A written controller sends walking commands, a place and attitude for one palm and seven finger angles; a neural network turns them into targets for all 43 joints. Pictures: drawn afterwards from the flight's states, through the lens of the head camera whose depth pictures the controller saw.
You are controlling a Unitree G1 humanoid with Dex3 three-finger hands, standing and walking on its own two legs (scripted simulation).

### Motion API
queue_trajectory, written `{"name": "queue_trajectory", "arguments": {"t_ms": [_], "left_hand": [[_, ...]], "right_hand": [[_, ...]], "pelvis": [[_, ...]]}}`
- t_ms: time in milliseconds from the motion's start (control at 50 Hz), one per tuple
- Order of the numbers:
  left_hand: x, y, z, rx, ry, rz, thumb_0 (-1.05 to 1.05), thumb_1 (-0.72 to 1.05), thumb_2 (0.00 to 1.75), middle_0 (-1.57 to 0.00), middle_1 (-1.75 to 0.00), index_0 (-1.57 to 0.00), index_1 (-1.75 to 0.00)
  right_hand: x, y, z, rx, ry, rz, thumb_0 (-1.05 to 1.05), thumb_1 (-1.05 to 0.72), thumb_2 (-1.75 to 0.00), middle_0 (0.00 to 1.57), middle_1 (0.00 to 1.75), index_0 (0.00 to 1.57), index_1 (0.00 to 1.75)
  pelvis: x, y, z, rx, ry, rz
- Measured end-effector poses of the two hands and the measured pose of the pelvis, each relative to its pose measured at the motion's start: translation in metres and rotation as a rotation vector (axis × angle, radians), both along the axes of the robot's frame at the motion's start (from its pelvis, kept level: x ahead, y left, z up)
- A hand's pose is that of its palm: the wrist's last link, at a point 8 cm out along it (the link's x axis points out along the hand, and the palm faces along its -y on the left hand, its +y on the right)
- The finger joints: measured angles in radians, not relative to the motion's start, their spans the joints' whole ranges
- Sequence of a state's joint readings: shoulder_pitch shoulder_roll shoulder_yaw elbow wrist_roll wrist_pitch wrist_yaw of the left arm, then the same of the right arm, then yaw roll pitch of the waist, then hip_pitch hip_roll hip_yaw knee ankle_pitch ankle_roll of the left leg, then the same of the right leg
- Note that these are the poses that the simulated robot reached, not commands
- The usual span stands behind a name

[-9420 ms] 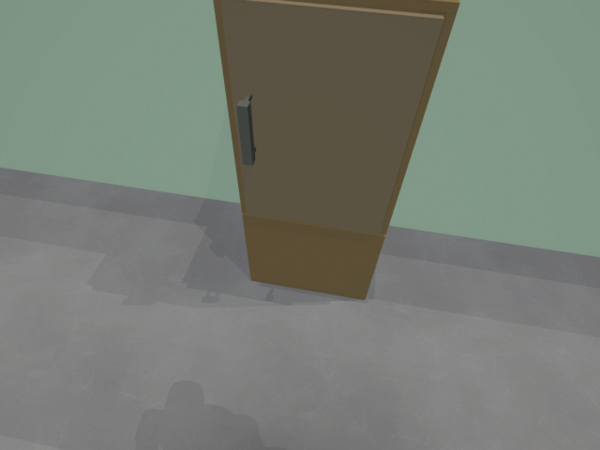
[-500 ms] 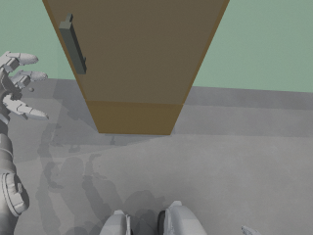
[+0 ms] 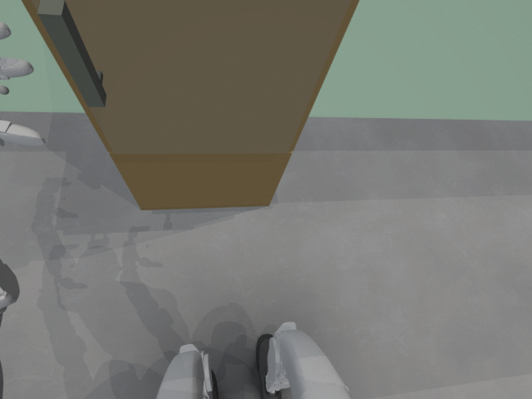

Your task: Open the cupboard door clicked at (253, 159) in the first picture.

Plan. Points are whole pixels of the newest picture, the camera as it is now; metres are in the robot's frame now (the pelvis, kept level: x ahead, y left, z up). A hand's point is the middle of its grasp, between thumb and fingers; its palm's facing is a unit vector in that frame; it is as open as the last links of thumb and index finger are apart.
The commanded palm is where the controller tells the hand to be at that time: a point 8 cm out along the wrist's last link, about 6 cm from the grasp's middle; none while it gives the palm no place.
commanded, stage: move the hooked fingers beside the handle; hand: left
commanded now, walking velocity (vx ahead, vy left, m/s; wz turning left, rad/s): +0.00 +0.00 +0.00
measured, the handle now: (80, 50) +0.60 +0.21 +0.06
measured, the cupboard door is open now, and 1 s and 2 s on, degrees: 0 0 0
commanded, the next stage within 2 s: slide the fingers in behind the handle in 0.92 s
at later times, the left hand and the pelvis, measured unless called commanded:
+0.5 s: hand (13, 76) +0.55 +0.29 +0.06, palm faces +0.00 -1.00 -0.02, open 14.0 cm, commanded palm +0.53 +0.31 +0.06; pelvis +0.02 +0.01 +0.00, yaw -1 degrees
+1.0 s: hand (14, 84) +0.53 +0.28 +0.07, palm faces +0.00 -1.00 -0.04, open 14.0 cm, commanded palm +0.52 +0.31 +0.06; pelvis +0.02 +0.00 +0.00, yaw +0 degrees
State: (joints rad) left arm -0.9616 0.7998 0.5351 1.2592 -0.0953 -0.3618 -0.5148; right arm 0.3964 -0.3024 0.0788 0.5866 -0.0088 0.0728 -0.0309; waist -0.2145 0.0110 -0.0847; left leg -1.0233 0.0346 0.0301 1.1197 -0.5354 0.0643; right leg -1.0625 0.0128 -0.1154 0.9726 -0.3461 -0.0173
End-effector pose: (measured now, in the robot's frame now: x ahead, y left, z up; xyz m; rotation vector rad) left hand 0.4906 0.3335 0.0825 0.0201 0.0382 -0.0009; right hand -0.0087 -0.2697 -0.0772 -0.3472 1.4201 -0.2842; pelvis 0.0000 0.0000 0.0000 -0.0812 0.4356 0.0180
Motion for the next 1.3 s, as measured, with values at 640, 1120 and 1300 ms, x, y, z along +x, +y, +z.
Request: {"name": "queue_trajectory", "arguments": {"t_ms": [640, 1120, 1300], "left_hand": [[0.033, 0.004, -0.012, 0.007, 0.038, -0.002, -0.02, -0.50, 0.30, -0.30, -1.20, -0.29, -1.20], [0.025, -0.009, -0.013, 0.011, 0.035, -0.006, -0.02, -0.50, 0.30, -0.30, -1.20, -0.30, -1.20], [0.032, -0.018, -0.017, 0.008, 0.034, -0.013, -0.02, -0.50, 0.30, -0.30, -1.20, -0.30, -1.20]], "right_hand": [[0.003, 0.019, 0.008, 0.032, 0.083, -0.049, 0.00, -0.90, -0.90, 0.21, 0.30, 0.21, 0.30], [0.012, 0.002, 0.000, 0.012, 0.036, -0.013, 0.00, -0.90, -0.90, 0.20, 0.30, 0.21, 0.30], [-0.005, 0.006, -0.002, 0.021, 0.061, -0.043, 0.00, -0.90, -0.90, 0.20, 0.30, 0.21, 0.30]], "pelvis": [[0.022, 0.006, 0.004, -0.024, 0.046, -0.004], [0.011, -0.002, 0.000, -0.013, 0.029, 0.001], [0.008, -0.003, -0.004, -0.011, 0.043, -0.010]]}}
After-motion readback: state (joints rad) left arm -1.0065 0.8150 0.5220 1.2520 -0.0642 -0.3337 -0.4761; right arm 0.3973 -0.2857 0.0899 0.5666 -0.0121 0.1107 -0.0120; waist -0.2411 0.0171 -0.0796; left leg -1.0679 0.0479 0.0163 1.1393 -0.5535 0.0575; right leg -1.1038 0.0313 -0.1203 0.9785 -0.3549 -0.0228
